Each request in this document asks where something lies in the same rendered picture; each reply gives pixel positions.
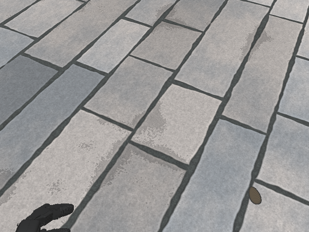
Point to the robot left hand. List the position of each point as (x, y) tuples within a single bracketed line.
[(43, 215)]

